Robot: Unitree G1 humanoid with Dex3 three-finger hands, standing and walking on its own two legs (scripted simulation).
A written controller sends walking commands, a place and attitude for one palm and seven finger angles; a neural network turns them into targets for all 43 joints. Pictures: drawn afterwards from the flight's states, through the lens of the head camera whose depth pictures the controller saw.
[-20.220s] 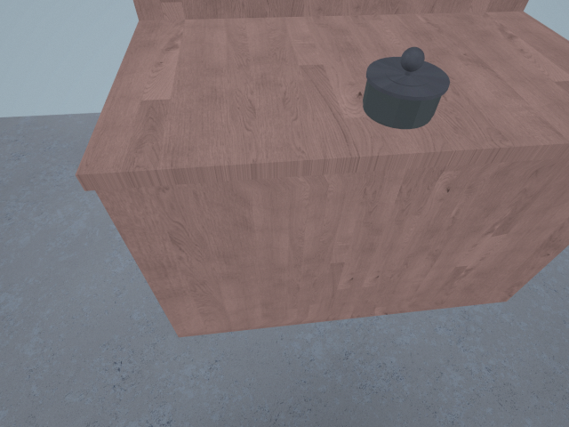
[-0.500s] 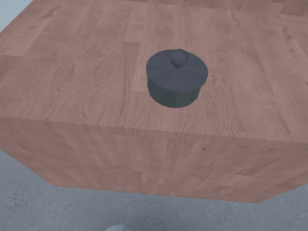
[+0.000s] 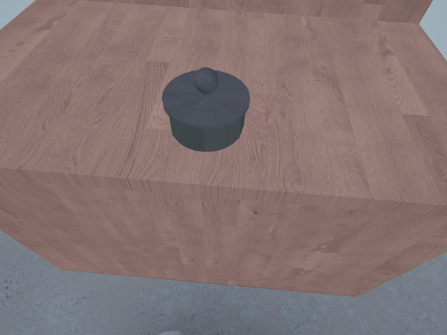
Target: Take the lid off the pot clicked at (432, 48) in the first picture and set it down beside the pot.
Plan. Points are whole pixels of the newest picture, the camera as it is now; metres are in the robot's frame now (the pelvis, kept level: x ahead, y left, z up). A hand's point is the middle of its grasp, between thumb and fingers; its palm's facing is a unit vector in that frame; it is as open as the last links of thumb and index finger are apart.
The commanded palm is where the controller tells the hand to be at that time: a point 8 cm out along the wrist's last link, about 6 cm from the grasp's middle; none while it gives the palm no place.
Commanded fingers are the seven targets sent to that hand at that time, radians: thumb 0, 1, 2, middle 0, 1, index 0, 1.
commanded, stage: come to a stop and stand still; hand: left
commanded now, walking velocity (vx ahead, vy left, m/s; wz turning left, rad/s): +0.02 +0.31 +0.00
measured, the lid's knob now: (206, 80) +0.51 +0.06 +0.17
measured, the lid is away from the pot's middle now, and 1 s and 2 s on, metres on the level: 0.00 0.00 0.00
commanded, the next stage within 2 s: look again from close up in 1.32 s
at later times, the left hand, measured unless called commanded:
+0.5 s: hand out of the picture +0.03 +0.16 -0.16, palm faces +0.00 -0.97 -0.23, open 7.4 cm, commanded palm none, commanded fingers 0.00 0.90 0.90 -0.20 -0.30 -0.20 -0.30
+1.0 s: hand out of the picture -0.02 +0.18 -0.17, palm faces -0.02 -0.98 -0.22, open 7.4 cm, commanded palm none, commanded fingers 0.00 0.90 0.90 -0.20 -0.30 -0.20 -0.30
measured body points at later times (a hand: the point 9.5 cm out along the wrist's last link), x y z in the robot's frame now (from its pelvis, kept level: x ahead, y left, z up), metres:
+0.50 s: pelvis -0.01 -0.02 +0.01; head +0.01 -0.02 +0.46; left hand +0.03 +0.21 -0.14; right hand +0.03 -0.25 -0.15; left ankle -0.03 +0.07 -0.73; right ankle -0.02 -0.12 -0.73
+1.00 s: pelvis -0.05 +0.00 +0.00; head -0.05 -0.01 +0.45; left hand -0.02 +0.23 -0.15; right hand -0.05 -0.23 -0.16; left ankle -0.03 +0.07 -0.73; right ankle -0.02 -0.12 -0.73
